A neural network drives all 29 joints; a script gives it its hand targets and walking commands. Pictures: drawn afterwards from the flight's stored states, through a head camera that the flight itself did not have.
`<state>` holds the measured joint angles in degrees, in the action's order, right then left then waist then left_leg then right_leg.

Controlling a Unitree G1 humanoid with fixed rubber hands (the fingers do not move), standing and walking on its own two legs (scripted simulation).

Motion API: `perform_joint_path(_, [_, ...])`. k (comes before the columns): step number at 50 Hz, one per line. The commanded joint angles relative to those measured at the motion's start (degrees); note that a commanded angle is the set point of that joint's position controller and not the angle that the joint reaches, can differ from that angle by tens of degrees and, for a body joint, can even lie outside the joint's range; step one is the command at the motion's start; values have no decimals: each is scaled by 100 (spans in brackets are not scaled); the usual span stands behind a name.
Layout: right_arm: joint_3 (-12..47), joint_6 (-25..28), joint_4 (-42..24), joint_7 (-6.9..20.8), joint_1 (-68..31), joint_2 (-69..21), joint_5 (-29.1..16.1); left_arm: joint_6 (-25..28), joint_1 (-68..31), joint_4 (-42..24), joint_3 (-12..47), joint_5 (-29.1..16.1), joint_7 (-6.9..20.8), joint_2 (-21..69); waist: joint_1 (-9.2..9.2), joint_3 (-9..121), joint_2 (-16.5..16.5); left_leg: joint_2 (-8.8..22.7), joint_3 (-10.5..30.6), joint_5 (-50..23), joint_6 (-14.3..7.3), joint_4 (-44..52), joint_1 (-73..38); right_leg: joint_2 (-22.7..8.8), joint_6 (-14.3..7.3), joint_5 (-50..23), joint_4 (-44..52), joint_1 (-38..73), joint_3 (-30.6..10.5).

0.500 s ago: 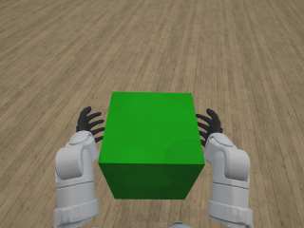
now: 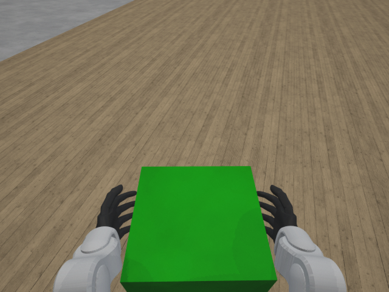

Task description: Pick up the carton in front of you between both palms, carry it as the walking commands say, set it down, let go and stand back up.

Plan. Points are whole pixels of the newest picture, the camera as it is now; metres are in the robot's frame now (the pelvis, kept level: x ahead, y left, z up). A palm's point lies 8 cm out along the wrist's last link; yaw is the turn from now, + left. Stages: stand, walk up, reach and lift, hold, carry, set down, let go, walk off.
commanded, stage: carry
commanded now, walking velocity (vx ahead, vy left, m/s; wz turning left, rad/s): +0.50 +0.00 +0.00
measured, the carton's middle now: (196, 245) +0.24 +0.00 +0.01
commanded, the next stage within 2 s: none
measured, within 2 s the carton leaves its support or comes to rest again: neither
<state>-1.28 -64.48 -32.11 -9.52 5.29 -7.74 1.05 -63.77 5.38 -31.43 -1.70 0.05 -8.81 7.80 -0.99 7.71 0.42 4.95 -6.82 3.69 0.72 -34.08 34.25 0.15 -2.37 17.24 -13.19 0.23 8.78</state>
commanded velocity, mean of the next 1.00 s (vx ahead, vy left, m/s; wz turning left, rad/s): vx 0.37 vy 0.00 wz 0.00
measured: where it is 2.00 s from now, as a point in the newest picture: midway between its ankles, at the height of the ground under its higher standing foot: (199, 226)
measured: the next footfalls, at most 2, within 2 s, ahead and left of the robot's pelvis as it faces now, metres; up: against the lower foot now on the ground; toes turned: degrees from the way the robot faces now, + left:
left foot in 0.10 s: +0.27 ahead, +0.12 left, +0.00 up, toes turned +8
right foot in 0.64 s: +0.58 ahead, -0.12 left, +0.00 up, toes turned -13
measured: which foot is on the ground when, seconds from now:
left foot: up 0.00-0.08, down 0.10-0.68, up 0.70-1.00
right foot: down 0.00-0.14, up 0.16-0.62, down 0.64-1.00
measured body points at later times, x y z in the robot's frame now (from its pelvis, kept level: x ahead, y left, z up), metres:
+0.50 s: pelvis +0.30 +0.02 +0.01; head +0.27 +0.04 +0.45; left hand +0.54 +0.17 +0.09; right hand +0.53 -0.14 +0.10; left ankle +0.23 +0.11 -0.74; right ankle +0.44 -0.14 -0.70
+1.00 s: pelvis +0.61 -0.03 +0.00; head +0.60 -0.04 +0.45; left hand +0.85 +0.12 +0.08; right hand +0.85 -0.18 +0.07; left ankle +0.73 +0.10 -0.71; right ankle +0.54 -0.11 -0.74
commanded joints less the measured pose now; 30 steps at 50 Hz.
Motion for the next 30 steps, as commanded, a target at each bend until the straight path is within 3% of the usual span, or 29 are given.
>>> perform_joint_path(1, [3048, -69, -570, 129, -2022, -3531, -1001, -115, -1958, -647, 2959, -1037, 185, 3324, -44, 110, -836, -129, -304, -361, -139, 426, -28, -1318, -395, -2878, 239, 355, -534])
perform_joint_path(3, [2899, -185, -502, 75, -2001, -3268, -995, -236, -1988, -586, 2882, -996, 85, 3098, 21, 77, -869, -215, -494, -171, -269, 590, -604, -1325, -303, -3452, -148, 284, -378])
perform_joint_path(5, [2728, -267, -320, 18, -1919, -3089, -963, -339, -2060, -551, 2827, -972, -1, 2939, 147, 455, -659, -612, -880, 479, -319, 765, -2147, -1065, -109, -3987, -1547, -206, 83])
perform_joint_path(6, [2652, -299, -235, -2, -1840, -3042, -935, -388, -2107, -561, 2790, -952, -39, 2841, 261, 816, -286, -153, -251, 887, -373, 788, -3287, -921, 95, -3118, -2710, -1029, 229])
perform_joint_path(7, [2574, -288, -193, -18, -1952, -2972, -927, -440, -2181, -628, 2819, -975, -40, 2857, 267, 1297, 1111, 1314, 2496, 1909, -1127, 1428, -4430, -298, 335, -1730, -4564, -2704, 176])
perform_joint_path(8, [2638, -301, -96, -9, -1888, -3178, -970, -454, -2225, -645, 2895, -1051, -22, 2936, 247, 1268, 1790, 1928, 4002, 1256, -1539, 2268, -4678, 243, 341, 859, -5764, -3779, -295])
perform_joint_path(9, [2691, -287, -173, 40, -2016, -3404, -1069, -429, -2321, -568, 2974, -1070, 2, 3199, 261, 1229, 1261, 1863, 3426, 613, -1532, 2111, -4500, -168, 190, 960, -6386, -4004, -786])
perform_joint_path(10, [2794, -238, -184, 104, -2100, -3666, -1097, -391, -2290, -449, 2990, -1042, 54, 3502, 242, 1235, 670, 1744, 2943, 330, -1399, 2022, -4098, -453, 90, 689, -6368, -3959, -920])
perform_joint_path(11, [2911, -174, -271, 176, -2290, -3914, -1125, -327, -2313, -400, 2990, -1003, 116, 3792, 184, 1115, 112, 1650, 2469, 570, -1152, 2156, -3502, -718, 67, 296, -5929, -3753, -999])
perform_joint_path(12, [3036, -111, -351, 247, -2531, -4132, -1180, -258, -2359, -320, 2990, -959, 171, 4040, 135, 1026, 60, 1489, 2036, 1096, -899, 2407, -3035, -844, 93, 4, -5426, -3477, -1006])
perform_joint_path(13, [3112, -52, -368, 314, -2665, -4275, -1226, -195, -2393, -265, 3001, -914, 213, 4219, 105, 969, 274, 1335, 1648, 1431, -769, 2572, -2756, -805, 124, -215, -5126, -3304, -846])
perform_joint_path(15, [3163, 36, -288, 409, -2658, -4300, -1278, -89, -2340, -144, 3037, -812, 240, 4346, 118, 843, 563, 1180, 1177, 1674, -737, 2803, -2533, -779, 208, -435, -4468, -3271, -618])
perform_joint_path(18, [3173, 90, -277, 455, -2483, -4164, -1286, 6, -2230, -195, 3045, -738, 191, 4292, 146, 683, 604, 1141, 884, 1490, -816, 3027, -2802, -790, 409, -873, -3393, -3588, -377])
perform_joint_path(24, [2951, 7, -344, 287, -1966, -3647, -1082, -95, -2014, -434, 3100, -836, 83, 3745, 185, 246, 653, 908, 277, 450, -720, 2946, -3388, -677, 446, -1709, -2124, -3709, -47])
perform_joint_path(28, [2825, -97, -269, 144, -1833, -3371, -955, -204, -1950, -416, 2990, -870, 51, 3371, 201, -34, 785, 919, 89, -420, -644, 2556, -3721, -562, 277, -1465, -1590, -3413, 170])
perform_joint_path(30, [2847, -120, -289, 105, -1873, -3360, -945, -225, -1903, -382, 2916, -878, 49, 3296, 172, 100, 821, 875, -115, -1247, -541, 1836, -3663, -348, 177, -1121, -1371, -2635, 453])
